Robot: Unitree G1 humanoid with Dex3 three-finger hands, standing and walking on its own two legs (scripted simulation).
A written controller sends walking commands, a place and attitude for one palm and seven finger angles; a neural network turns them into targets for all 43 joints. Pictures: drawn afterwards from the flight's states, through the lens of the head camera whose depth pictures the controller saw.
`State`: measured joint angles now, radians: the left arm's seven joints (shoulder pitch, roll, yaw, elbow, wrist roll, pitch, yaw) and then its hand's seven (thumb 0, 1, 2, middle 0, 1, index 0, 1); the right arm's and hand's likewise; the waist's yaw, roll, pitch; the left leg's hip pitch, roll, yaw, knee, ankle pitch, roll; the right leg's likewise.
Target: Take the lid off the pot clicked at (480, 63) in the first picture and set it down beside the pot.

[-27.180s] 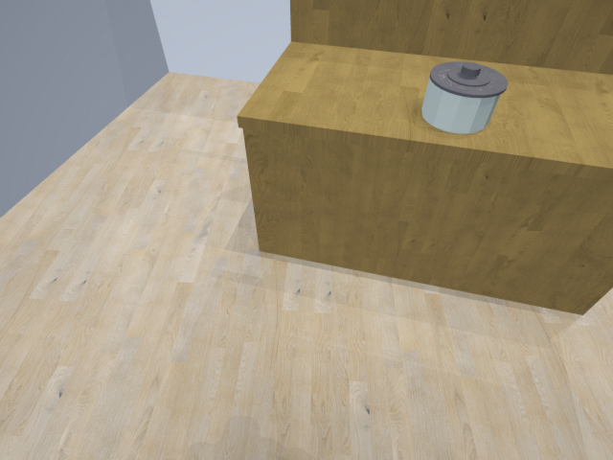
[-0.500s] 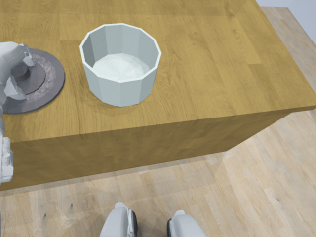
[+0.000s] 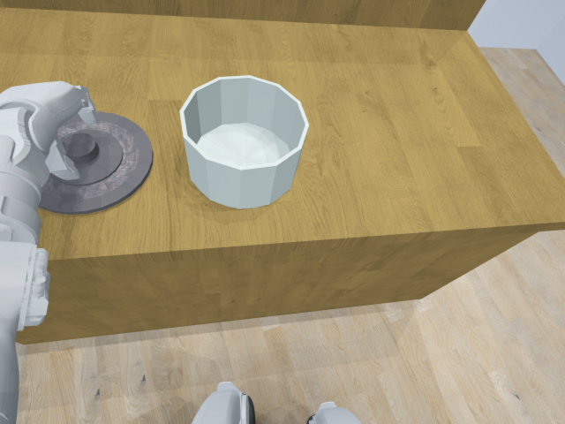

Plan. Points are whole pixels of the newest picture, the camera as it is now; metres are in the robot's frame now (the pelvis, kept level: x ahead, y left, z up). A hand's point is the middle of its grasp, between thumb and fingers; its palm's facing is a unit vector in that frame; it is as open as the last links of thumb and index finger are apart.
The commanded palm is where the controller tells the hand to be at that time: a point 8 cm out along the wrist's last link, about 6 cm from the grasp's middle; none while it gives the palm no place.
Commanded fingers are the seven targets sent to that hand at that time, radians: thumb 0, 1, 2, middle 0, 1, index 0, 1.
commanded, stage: raise the empty hand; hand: left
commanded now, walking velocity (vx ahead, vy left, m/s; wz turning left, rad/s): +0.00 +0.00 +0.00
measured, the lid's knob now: (80, 148) +0.53 +0.31 -0.01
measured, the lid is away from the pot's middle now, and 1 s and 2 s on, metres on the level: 0.26 0.26 0.26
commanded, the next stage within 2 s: draw the hand back to the body in 0.72 s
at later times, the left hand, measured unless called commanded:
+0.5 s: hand (48, 115) +0.49 +0.30 +0.10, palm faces -0.39 -0.16 -0.91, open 11.1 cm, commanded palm +0.53 +0.28 +0.17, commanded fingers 0.00 -0.05 0.72 -0.38 -0.81 -0.38 -0.81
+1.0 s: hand (35, 113) +0.47 +0.30 +0.12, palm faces -0.38 -0.11 -0.92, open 11.1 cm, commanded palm +0.48 +0.28 +0.19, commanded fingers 0.00 -0.05 0.72 -0.38 -0.81 -0.38 -0.81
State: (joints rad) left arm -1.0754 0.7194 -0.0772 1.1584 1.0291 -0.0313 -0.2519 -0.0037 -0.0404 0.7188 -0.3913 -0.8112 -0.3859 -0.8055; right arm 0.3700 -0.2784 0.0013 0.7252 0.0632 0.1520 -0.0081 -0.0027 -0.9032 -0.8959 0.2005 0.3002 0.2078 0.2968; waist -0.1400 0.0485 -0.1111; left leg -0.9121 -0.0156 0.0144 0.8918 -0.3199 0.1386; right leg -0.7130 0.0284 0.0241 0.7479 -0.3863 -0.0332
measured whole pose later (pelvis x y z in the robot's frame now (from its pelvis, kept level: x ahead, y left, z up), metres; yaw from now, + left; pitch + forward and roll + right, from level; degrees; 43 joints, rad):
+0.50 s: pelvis +0.01 -0.01 +0.01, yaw +1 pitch +17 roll -6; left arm -1.12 0.76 -0.07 1.18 1.02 -0.05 -0.32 0.00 -0.04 0.72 -0.39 -0.81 -0.39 -0.81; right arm 0.39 -0.29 0.01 0.74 0.08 0.12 -0.02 0.00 -0.90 -0.90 0.20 0.30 0.21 0.30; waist -0.14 0.04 -0.09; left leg -0.80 -0.02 0.02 0.82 -0.31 0.13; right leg -0.61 0.02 0.04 0.67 -0.37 -0.01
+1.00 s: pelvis +0.02 -0.02 +0.03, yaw +1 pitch +14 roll -5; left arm -1.00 0.75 -0.07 1.04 0.98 -0.10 -0.35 0.00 -0.04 0.72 -0.39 -0.81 -0.39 -0.81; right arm 0.35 -0.29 -0.02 0.70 0.08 0.14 -0.01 0.00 -0.90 -0.90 0.20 0.30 0.21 0.30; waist -0.09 0.05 -0.08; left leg -0.68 -0.03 0.02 0.72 -0.28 0.12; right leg -0.49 0.01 0.04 0.59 -0.34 -0.01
